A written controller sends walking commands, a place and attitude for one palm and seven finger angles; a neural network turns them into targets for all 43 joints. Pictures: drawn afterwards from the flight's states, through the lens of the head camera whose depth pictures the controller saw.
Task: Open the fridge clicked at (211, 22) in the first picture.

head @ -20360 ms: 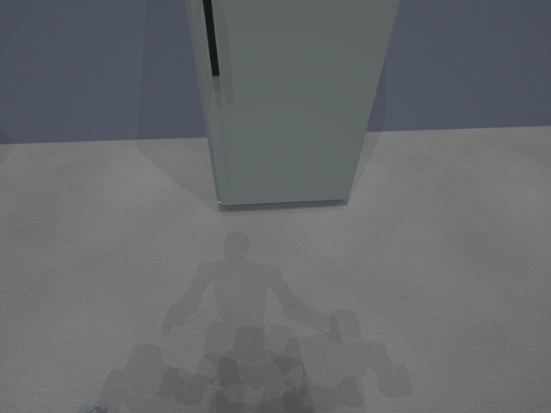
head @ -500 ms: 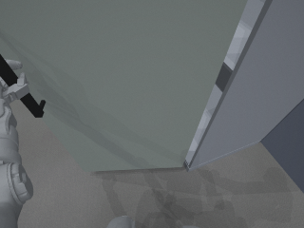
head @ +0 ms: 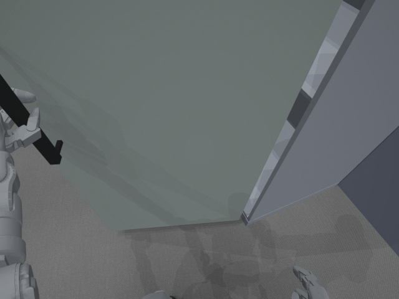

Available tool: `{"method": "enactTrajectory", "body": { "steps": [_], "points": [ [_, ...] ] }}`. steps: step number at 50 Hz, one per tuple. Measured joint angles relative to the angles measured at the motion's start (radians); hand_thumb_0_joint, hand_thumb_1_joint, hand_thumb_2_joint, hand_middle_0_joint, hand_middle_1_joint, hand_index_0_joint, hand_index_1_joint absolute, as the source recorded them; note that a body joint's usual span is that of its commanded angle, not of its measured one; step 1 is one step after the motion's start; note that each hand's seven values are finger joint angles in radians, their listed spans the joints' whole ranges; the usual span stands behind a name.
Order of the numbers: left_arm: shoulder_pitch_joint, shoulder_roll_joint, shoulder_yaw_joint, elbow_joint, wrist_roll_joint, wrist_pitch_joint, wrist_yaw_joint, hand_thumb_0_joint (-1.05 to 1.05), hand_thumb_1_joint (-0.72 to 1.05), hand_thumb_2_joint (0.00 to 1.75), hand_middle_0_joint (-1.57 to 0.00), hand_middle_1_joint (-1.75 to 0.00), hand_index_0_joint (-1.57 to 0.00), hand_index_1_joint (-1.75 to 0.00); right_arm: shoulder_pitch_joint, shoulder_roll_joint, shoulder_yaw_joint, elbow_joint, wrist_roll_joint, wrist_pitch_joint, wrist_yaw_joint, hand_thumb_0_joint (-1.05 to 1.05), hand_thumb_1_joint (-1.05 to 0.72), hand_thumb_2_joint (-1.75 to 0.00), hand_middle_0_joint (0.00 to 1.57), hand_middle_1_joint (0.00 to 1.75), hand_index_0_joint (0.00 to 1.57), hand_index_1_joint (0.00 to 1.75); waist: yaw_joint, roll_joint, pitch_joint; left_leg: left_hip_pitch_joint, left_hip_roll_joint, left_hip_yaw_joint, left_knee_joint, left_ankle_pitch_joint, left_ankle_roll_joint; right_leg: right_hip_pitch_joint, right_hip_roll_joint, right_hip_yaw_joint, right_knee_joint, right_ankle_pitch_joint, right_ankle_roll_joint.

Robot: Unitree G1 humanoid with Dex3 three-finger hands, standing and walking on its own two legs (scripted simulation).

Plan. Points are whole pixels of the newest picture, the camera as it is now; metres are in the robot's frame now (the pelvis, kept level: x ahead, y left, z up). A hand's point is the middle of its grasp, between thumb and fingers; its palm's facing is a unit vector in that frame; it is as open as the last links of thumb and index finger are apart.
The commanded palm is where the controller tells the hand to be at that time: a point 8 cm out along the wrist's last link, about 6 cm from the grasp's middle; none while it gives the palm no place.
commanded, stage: stop walking and hold the door back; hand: left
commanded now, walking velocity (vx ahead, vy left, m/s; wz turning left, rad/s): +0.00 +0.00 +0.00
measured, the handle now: (27, 112) +0.43 +0.34 +0.12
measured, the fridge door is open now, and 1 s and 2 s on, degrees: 72 71 71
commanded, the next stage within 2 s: loosen the grip on the handle in 0.02 s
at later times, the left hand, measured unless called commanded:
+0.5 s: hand (35, 134) +0.38 +0.31 +0.11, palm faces +0.39 -0.87 -0.31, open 12.0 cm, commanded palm +0.34 +0.36 +0.12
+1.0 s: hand (21, 136) +0.39 +0.35 +0.10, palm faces +0.45 -0.84 -0.30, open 14.4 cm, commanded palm +0.34 +0.39 +0.11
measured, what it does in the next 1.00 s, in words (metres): stands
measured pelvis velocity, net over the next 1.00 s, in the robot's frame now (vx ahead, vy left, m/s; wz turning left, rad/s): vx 0.01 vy -0.02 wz -0.07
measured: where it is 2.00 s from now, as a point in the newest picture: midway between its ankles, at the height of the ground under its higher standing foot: outside the picture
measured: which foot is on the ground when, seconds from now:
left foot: down 0.00-1.00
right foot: down 0.00-1.00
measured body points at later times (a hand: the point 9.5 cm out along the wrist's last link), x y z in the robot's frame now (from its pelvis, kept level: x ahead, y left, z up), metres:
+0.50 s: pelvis -0.05 -0.01 -0.02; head -0.01 +0.01 +0.43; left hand +0.36 +0.36 +0.13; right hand +0.01 -0.31 -0.11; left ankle +0.06 +0.09 -0.73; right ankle -0.02 -0.13 -0.73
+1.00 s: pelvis +0.01 -0.02 -0.02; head +0.06 -0.01 +0.43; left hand +0.36 +0.39 +0.12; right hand +0.09 -0.29 -0.12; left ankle +0.06 +0.09 -0.73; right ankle -0.02 -0.13 -0.73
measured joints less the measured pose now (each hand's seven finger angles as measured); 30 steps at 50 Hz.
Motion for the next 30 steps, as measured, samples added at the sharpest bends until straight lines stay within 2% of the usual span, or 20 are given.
{"method": "enactTrajectory", "body": {
  "steps": [6,7,8,9,11,13,17,19,22,26,30],
  "points": [
    [-0.042,-0.003,-0.007,0.109,-0.01,0.035,0.01,-0.15,0.64,0.75,-0.45,-1.4,-0.46,-1.4,0.032,-0.041,-0.015,0.029,0.013,0.031,-0.02,0.01,-0.9,-0.89,0.21,0.3,0.21,0.3,-0.009,0.0,-0.029,0.014,-0.008,0.007,-0.015,0.013,-0.005,-0.006,-0.009,0.005,0.027,-0.016,0.0],
    [-0.082,-0.007,0.015,0.145,0.026,0.035,-0.014,-0.15,0.63,0.75,-0.45,-1.4,-0.46,-1.4,0.045,-0.044,-0.034,0.027,0.006,0.026,-0.012,0.01,-0.9,-0.89,0.21,0.3,0.21,0.3,0.002,-0.004,-0.026,0.016,-0.005,0.009,-0.014,0.014,-0.005,-0.006,-0.008,0.007,0.03,-0.015,-0.001],
    [-0.145,-0.007,0.047,0.193,0.076,0.049,-0.046,-0.14,0.61,0.75,-0.45,-1.4,-0.46,-1.4,0.057,-0.047,-0.056,0.037,-0.021,0.006,0.002,0.01,-0.9,-0.89,0.21,0.3,0.21,0.3,0.012,-0.012,-0.034,0.001,-0.005,0.009,-0.009,0.017,-0.004,-0.026,-0.008,0.007,0.044,-0.015,-0.005],
    [-0.205,0.006,0.055,0.249,0.1,0.067,-0.059,-0.13,0.59,0.75,-0.45,-1.4,-0.46,-1.4,0.068,-0.051,-0.071,0.045,-0.036,-0.008,0.015,0.01,-0.9,-0.89,0.21,0.3,0.2,0.3,0.012,-0.022,-0.053,-0.026,-0.01,0.005,-0.006,0.024,-0.004,-0.058,-0.012,0.002,0.064,-0.019,-0.009],
    [-0.26,0.035,0.06,0.299,0.124,0.089,-0.079,-0.11,0.55,0.74,-0.45,-1.4,-0.46,-1.4,0.085,-0.066,-0.087,0.044,-0.05,-0.014,0.037,0.01,-0.9,-0.89,0.21,0.3,0.2,0.3,0.002,-0.039,-0.086,-0.07,-0.016,-0.001,-0.007,0.042,-0.005,-0.112,-0.019,-0.005,0.092,-0.022,-0.013],
    [-0.249,0.058,0.058,0.279,0.135,0.072,-0.08,-0.08,0.51,0.72,-0.45,-1.4,-0.46,-1.4,0.097,-0.084,-0.093,0.026,-0.054,-0.005,0.047,0.01,-0.9,-0.89,0.21,0.3,0.2,0.3,-0.008,-0.046,-0.099,-0.094,-0.014,0.002,-0.007,0.053,-0.005,-0.145,-0.018,-0.001,0.109,-0.019,-0.016],
    [-0.241,0.08,0.025,0.27,0.105,0.032,-0.061,-0.04,0.31,0.62,-0.43,-1.38,-0.43,-1.39,0.116,-0.11,-0.093,0.009,-0.031,0.021,0.043,0.01,-0.9,-0.89,0.21,0.3,0.2,0.3,-0.014,-0.058,-0.104,-0.136,-0.02,-0.009,0.018,0.048,-0.005,-0.195,-0.018,0.0,0.15,-0.022,-0.02],
    [-0.249,0.083,0.009,0.277,0.089,0.03,-0.056,-0.02,0.16,0.55,-0.43,-1.38,-0.42,-1.38,0.12,-0.114,-0.087,0.012,-0.019,0.029,0.032,0.01,-0.9,-0.89,0.21,0.3,0.2,0.3,-0.009,-0.064,-0.104,-0.155,-0.031,-0.026,0.035,0.03,-0.004,-0.216,-0.017,0.005,0.167,-0.024,-0.022],
    [-0.253,0.086,-0.023,0.292,0.091,0.039,-0.046,-0.01,-0.08,0.43,-0.42,-1.37,-0.41,-1.37,0.125,-0.109,-0.076,0.018,-0.011,0.027,0.018,0.01,-0.9,-0.89,0.21,0.3,0.2,0.3,-0.002,-0.068,-0.108,-0.186,-0.049,-0.05,0.059,-0.001,-0.005,-0.25,-0.014,0.012,0.188,-0.023,-0.024],
    [-0.24,0.089,-0.012,0.287,0.088,0.028,-0.016,0.0,-0.31,0.32,-0.4,-1.34,-0.39,-1.34,0.122,-0.087,-0.056,0.022,-0.017,0.014,0.003,0.01,-0.9,-0.89,0.21,0.3,0.2,0.3,-0.003,-0.065,-0.114,-0.227,-0.059,-0.077,0.093,-0.027,-0.011,-0.292,-0.002,0.021,0.213,-0.025,-0.028],
    [-0.19,0.102,0.026,0.269,0.073,0.012,-0.015,0.0,-0.44,0.26,-0.37,-1.29,-0.36,-1.29,0.117,-0.063,-0.036,0.019,-0.018,0.008,-0.005,0.01,-0.9,-0.89,0.21,0.3,0.2,0.3,-0.003,-0.05,-0.118,-0.247,-0.06,-0.094,0.125,-0.038,-0.013,-0.312,0.016,0.033,0.232,-0.033,-0.03]
  ]
}}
